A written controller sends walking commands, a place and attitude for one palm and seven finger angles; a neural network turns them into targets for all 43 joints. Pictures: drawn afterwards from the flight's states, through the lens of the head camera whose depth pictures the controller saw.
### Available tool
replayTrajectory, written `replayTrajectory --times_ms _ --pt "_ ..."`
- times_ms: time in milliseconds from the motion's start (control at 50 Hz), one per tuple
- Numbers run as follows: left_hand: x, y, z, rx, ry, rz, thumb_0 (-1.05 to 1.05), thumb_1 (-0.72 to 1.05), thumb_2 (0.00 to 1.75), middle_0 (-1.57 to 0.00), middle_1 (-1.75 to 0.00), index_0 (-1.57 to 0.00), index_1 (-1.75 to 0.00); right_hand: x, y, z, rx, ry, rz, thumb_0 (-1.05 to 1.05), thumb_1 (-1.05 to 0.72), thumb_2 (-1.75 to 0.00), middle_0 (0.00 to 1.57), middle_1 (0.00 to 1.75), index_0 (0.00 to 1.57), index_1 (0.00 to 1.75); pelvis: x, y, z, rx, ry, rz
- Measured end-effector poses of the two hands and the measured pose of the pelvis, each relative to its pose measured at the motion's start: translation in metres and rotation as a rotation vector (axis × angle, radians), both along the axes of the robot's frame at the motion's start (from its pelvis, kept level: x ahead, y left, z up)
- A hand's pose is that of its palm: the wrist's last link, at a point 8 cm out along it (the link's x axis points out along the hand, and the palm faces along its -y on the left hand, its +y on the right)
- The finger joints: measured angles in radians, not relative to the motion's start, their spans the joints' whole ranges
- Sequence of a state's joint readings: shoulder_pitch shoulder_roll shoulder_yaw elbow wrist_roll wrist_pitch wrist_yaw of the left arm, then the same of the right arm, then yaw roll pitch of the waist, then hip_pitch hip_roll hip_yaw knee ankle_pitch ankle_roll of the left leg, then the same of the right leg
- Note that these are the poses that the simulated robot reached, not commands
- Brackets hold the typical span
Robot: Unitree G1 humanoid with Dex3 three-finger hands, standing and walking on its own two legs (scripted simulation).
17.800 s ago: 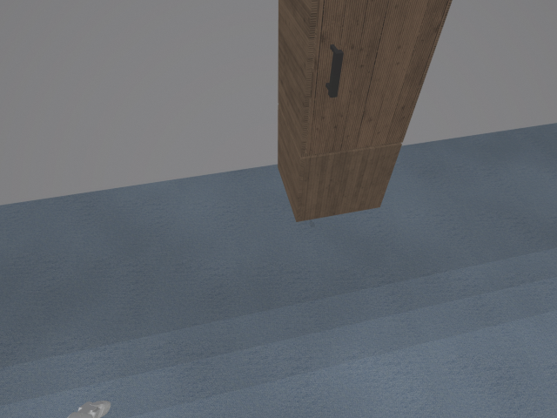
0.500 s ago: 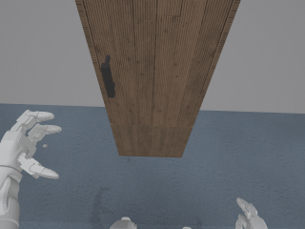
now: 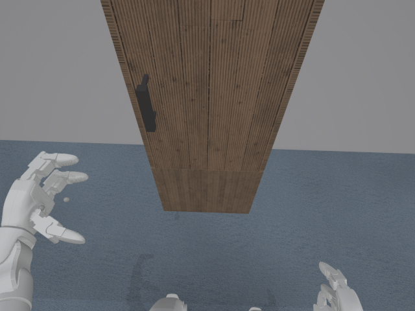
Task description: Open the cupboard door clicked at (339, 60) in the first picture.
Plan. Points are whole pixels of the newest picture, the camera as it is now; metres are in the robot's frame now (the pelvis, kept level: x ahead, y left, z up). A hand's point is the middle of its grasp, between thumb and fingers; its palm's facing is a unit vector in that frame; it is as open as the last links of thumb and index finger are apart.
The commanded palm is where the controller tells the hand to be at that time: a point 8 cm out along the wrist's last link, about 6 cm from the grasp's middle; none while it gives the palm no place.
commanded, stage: move the hooked fingers beside the handle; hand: left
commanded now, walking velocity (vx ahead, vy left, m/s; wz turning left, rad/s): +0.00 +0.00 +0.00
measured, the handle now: (148, 104) +0.57 +0.19 +0.04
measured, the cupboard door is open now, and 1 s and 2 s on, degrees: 0 0 0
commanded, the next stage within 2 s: none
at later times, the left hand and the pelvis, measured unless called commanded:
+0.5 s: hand (87, 161) +0.37 +0.26 +0.06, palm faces +0.02 -1.00 -0.02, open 14.0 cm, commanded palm +0.35 +0.31 +0.06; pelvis +0.01 +0.00 -0.01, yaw -1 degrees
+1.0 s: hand (101, 140) +0.44 +0.26 +0.05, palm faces +0.02 -1.00 -0.01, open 14.0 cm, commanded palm +0.42 +0.30 +0.05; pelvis +0.00 +0.01 -0.02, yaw -2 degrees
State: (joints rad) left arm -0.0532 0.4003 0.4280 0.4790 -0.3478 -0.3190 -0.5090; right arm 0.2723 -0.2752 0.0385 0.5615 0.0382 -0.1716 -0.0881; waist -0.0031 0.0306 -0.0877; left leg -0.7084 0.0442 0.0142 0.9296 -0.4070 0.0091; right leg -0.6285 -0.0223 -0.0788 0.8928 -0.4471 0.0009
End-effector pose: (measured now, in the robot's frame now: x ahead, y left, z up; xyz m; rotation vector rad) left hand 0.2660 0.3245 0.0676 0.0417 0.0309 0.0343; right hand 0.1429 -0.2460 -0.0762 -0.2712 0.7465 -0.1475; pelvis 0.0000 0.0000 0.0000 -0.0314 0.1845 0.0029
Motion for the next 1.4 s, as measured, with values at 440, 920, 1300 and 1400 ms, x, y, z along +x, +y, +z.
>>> replayTrajectory --times_ms 440,920,1300,1400 --pt "0.082 -0.007 -0.004 -0.013 0.0 -0.012 -0.01 -0.5 0.3 -0.3 -1.2 -0.3 -1.2 -0.047 -0.018 -0.016 -0.03 0.186 -0.094 0.01 -0.91 -0.9 0.2 0.3 0.2 0.3 0.004 -0.001 -0.005 0.0 0.054 -0.021" --pt "0.139 -0.015 -0.011 -0.039 -0.004 -0.021 -0.01 -0.5 0.3 -0.3 -1.2 -0.3 -1.2 -0.077 -0.007 -0.029 -0.03 0.319 -0.143 0.01 -0.91 -0.9 0.2 0.3 0.2 0.3 0.002 0.011 -0.013 -0.013 0.102 -0.03" --pt "0.194 -0.026 -0.016 -0.034 0.009 -0.022 -0.01 -0.5 0.3 -0.3 -1.2 -0.3 -1.2 -0.137 -0.011 -0.039 -0.059 0.514 -0.219 0.01 -0.91 -0.9 0.2 0.3 0.2 0.3 -0.005 0.014 -0.024 -0.025 0.165 -0.037" --pt "0.208 -0.024 -0.013 -0.028 -0.004 -0.014 -0.01 -0.5 0.3 -0.3 -1.2 -0.3 -1.2 -0.152 -0.01 -0.039 -0.059 0.556 -0.245 0.01 -0.91 -0.9 0.2 0.3 0.2 0.3 -0.004 0.014 -0.026 -0.028 0.181 -0.043"
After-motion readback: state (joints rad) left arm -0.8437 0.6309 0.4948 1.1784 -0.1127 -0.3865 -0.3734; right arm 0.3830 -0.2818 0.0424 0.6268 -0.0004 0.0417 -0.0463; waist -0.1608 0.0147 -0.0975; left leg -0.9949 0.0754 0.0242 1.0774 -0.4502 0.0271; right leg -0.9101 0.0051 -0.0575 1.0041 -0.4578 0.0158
